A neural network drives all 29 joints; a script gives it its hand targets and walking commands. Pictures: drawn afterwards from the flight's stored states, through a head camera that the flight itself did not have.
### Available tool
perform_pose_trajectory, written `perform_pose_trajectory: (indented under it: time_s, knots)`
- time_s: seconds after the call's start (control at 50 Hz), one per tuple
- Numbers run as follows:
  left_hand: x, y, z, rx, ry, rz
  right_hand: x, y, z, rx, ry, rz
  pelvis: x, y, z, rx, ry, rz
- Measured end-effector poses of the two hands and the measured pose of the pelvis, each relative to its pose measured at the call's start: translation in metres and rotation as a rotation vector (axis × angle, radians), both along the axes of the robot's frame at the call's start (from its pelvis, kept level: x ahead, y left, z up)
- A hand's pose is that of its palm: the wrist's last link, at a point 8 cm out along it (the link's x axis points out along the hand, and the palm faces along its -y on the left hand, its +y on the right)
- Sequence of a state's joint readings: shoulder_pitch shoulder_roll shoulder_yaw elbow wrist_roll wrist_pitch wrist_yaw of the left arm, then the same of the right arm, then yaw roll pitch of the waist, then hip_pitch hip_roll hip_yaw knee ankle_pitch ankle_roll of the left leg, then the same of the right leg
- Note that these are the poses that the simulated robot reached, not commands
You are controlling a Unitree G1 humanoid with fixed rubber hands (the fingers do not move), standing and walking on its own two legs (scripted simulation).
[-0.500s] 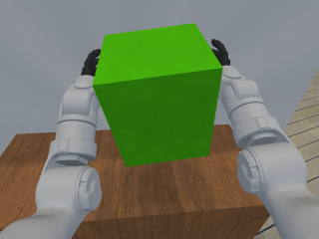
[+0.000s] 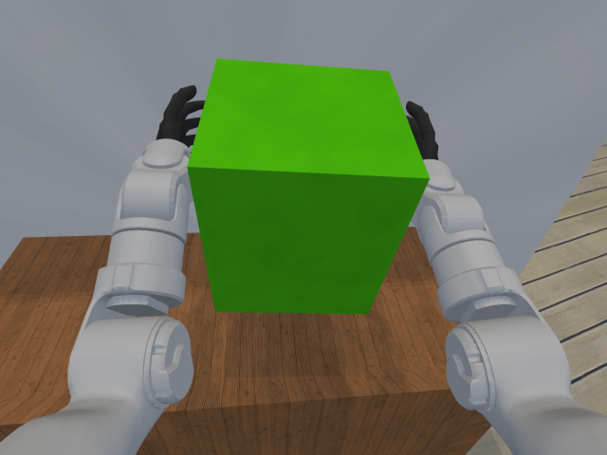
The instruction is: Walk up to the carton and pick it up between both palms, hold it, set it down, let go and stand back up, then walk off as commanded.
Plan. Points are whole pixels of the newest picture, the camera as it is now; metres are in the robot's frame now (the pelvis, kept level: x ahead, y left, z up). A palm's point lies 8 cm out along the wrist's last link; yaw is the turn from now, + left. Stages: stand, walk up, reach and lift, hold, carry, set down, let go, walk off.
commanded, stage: set down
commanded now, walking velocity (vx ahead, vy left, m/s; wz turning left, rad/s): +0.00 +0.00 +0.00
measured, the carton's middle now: (298, 196) +0.40 +0.01 +0.20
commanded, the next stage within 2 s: none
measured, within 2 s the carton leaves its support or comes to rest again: neither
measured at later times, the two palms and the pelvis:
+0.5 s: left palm (184, 175) +0.43 +0.16 +0.21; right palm (409, 191) +0.42 -0.15 +0.20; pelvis +0.01 +0.01 +0.00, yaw +0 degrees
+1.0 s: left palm (192, 191) +0.44 +0.15 +0.18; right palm (406, 206) +0.42 -0.15 +0.17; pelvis +0.01 +0.01 +0.00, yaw +0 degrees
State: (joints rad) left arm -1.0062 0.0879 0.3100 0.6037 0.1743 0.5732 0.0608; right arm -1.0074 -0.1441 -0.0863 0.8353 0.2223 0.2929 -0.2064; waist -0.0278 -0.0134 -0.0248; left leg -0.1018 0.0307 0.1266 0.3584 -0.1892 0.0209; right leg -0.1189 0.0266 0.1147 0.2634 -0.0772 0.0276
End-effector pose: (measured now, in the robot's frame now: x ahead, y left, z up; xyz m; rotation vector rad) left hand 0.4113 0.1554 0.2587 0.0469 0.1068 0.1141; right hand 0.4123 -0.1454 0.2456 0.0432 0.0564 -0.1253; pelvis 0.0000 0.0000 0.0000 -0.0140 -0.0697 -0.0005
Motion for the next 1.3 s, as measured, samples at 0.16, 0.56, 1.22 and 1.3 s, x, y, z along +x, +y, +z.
perform_pose_trajectory:
  time_s: [0.16,0.56,1.22,1.3]
  knots:
    - [0.012,0.003,-0.018,0.000,0.014,-0.005,0.010,0.003,-0.018,-0.011,0.012,-0.004,0.002,0.002,0.000,-0.001,0.002,0.001]
    - [0.020,0.000,-0.048,0.009,0.030,-0.049,0.006,0.000,-0.047,-0.029,0.028,-0.038,0.008,0.005,0.001,-0.004,0.010,0.000]
    - [0.040,-0.004,-0.092,0.012,0.095,-0.093,0.015,-0.004,-0.086,-0.061,0.095,-0.076,0.020,0.010,0.001,-0.007,0.027,0.001]
    - [0.042,-0.005,-0.099,0.011,0.109,-0.099,0.015,-0.005,-0.093,-0.064,0.110,-0.080,0.020,0.010,0.001,-0.007,0.028,0.001]
